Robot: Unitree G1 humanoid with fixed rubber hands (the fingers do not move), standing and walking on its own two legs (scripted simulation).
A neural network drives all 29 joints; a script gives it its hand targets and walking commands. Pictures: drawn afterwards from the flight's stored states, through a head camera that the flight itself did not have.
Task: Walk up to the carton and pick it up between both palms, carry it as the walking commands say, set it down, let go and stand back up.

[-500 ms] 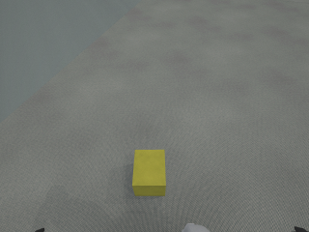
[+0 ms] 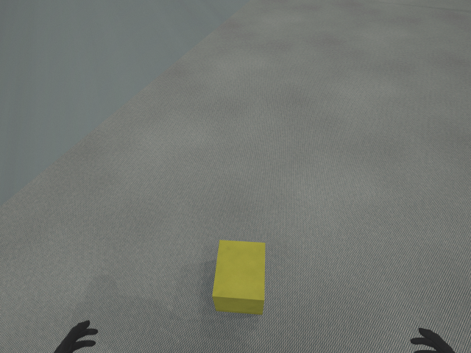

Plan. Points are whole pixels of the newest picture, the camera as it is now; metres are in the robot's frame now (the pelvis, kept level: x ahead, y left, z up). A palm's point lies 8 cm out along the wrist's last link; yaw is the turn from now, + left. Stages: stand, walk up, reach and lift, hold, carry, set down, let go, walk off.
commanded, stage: walk up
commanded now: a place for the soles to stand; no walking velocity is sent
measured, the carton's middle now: (240, 276) +0.51 +0.01 -0.67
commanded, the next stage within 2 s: reach and lift in 1.96 s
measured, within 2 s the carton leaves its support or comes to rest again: neither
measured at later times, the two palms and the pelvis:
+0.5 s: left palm out of the picture +0.08 +0.42 -0.09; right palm out of the picture +0.10 -0.27 -0.08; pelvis +0.03 +0.07 +0.00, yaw -3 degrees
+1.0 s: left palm (63, 285) +0.28 +0.36 -0.08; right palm out of the picture +0.14 -0.26 -0.08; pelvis +0.08 +0.08 +0.00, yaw -9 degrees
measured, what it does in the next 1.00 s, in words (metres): steps to the left: left foot, then right foot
